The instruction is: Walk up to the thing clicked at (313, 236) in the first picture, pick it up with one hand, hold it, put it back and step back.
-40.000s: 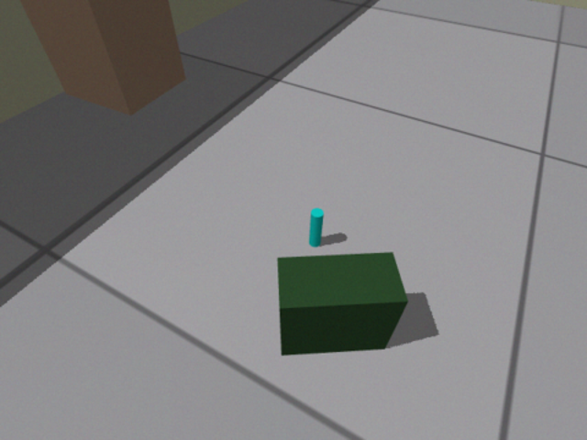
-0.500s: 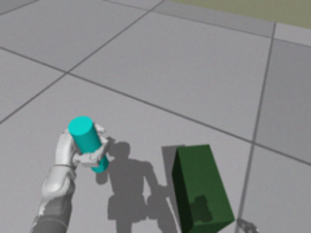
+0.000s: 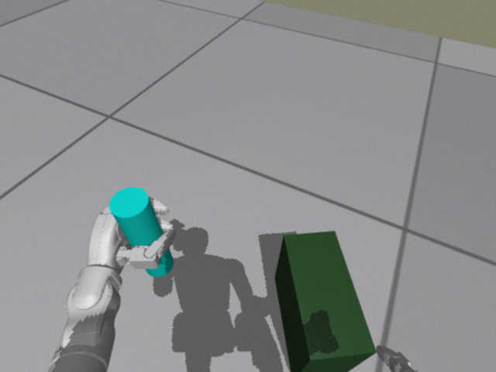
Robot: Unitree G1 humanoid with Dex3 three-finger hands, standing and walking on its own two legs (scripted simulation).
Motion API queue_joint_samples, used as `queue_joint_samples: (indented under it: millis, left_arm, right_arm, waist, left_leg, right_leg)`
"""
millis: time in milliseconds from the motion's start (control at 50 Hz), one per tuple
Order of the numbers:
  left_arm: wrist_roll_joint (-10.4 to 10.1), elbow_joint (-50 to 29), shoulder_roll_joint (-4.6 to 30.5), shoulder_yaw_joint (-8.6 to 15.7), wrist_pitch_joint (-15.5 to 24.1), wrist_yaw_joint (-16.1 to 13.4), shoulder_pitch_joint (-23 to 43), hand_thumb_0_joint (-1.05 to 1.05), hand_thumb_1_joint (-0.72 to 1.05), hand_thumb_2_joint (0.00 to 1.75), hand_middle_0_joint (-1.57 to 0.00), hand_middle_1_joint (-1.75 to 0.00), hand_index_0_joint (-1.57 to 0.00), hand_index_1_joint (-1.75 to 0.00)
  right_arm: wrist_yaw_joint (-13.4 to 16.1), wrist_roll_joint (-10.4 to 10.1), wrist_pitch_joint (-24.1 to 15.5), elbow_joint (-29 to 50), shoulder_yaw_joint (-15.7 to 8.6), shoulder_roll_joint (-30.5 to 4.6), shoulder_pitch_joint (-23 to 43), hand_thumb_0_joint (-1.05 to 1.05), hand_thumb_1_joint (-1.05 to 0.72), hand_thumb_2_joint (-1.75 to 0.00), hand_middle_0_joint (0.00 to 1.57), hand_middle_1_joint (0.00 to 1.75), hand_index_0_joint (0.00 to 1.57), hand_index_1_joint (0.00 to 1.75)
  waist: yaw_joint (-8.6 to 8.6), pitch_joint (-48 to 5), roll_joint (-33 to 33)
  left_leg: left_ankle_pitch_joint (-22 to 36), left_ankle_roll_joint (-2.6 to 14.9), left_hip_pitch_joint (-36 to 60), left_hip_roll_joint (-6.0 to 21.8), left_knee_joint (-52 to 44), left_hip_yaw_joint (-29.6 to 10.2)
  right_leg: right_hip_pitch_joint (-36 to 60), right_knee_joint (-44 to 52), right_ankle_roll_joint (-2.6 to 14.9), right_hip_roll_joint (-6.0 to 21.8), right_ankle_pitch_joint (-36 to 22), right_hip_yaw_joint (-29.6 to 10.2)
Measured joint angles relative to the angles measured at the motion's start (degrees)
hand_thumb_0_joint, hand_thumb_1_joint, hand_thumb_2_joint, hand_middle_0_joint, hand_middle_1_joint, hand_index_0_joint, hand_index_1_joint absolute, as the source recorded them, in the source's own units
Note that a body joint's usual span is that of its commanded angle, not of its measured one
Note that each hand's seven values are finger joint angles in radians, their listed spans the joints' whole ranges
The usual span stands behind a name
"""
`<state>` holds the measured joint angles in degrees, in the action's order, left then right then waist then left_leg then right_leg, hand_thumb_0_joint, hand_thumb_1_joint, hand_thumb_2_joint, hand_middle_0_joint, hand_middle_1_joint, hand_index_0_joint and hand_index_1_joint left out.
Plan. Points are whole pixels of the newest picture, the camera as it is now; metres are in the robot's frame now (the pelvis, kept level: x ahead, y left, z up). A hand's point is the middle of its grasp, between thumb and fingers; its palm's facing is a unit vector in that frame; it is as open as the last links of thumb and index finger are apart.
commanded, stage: hold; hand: left
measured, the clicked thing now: (146, 237) +0.33 +0.18 +0.04
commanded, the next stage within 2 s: crouch in 0.12 s
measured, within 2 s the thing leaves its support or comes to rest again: neither
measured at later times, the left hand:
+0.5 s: hand (156, 246) +0.33 +0.17 +0.02, palm faces +0.01 -1.00 +0.02, open 6.8 cm
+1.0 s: hand (176, 288) +0.35 +0.17 -0.21, palm faces -0.01 -1.00 -0.01, open 6.7 cm
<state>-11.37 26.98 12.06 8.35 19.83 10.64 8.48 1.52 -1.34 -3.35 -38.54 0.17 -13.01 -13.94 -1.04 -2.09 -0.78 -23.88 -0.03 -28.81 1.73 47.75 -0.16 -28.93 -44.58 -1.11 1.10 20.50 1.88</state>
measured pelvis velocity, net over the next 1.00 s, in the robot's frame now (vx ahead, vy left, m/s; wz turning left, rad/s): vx -0.05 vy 0.00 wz -0.02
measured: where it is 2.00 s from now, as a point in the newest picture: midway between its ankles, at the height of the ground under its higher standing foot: outside the picture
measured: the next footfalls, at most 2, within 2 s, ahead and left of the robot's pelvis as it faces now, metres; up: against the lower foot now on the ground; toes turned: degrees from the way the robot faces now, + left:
none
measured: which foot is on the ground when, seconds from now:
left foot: down 0.00-1.00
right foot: down 0.00-1.00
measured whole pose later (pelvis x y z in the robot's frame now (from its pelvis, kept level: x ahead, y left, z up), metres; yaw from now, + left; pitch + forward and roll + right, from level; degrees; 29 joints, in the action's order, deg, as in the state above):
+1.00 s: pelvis -0.05 +0.00 -0.19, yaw -1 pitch +30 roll -3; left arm -9.5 53.7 15.2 17.2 42.7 15.3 27.0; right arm -3.3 2.8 -4.8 -38.7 0.0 -15.8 -9.1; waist -4.3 -11.1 -0.2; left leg -38.4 0.0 -90.9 1.2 98.9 -2.1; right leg -91.2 -95.7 -0.8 2.0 34.9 1.8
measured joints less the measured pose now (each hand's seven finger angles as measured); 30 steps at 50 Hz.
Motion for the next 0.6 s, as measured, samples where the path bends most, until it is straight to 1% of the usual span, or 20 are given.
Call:
queue_joint_samples:
  millis: [280,380,480,600]
  left_arm:
    - [0.3,-0.6,-0.3,-0.4,-0.3,-0.1,-0.2,0.00,0.04,1.04,-0.88,-1.05,-0.90,-1.08]
    - [0.5,0.3,-0.5,-0.1,0.5,-0.6,-0.5,0.00,0.04,1.04,-0.88,-1.05,-0.90,-1.08]
    - [0.6,3.7,-0.8,0.8,2.8,-0.8,0.7,0.00,0.04,1.04,-0.88,-1.05,-0.90,-1.08]
    - [0.9,10.2,-0.4,2.2,8.1,0.7,4.0,0.00,0.04,1.05,-0.89,-1.05,-0.90,-1.07]
  right_arm:
    - [0.0,0.0,0.1,0.2,0.0,0.0,0.0,0.01,-0.88,-0.90,0.21,0.30,0.21,0.30]
    - [-0.2,0.1,0.0,0.2,-0.1,0.0,0.1,0.01,-0.87,-0.90,0.20,0.30,0.21,0.30]
    - [-0.9,0.6,-0.4,0.1,-0.4,0.0,0.5,0.01,-0.86,-0.90,0.20,0.30,0.21,0.29]
    - [-1.9,1.5,-1.2,0.1,-0.9,-0.5,1.1,0.01,-0.86,-0.90,0.20,0.30,0.21,0.29]
  waist:
    - [-0.06,0.0,0.1]
    - [-0.20,0.1,0.2]
    - [-0.41,-0.2,0.6]
    - [-1.02,-0.9,1.3]
  left_leg:
    - [0.0,-0.02,0.1,0.0,-0.2,0.1]
    - [-0.2,0.00,-0.6,0.0,0.3,0.1]
    - [-0.9,-0.06,-4.1,-0.1,2.8,-0.1]
    - [-3.0,-0.17,-12.9,-0.1,9.8,-0.5]
  right_leg:
    - [0.0,0.1,0.01,0.0,0.0,-0.1]
    - [-0.8,-0.5,0.01,0.0,0.2,-0.2]
    - [-4.3,-3.1,0.09,0.1,1.1,0.0]
    - [-13.1,-10.3,0.28,0.2,3.3,0.1]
